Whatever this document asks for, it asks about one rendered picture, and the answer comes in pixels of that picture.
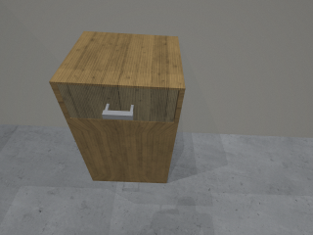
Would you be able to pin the handle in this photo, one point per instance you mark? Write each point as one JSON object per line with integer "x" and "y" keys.
{"x": 124, "y": 115}

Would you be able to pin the cabinet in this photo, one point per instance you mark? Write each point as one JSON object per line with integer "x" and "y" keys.
{"x": 120, "y": 150}

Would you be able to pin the drawer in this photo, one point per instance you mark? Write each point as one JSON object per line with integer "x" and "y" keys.
{"x": 85, "y": 101}

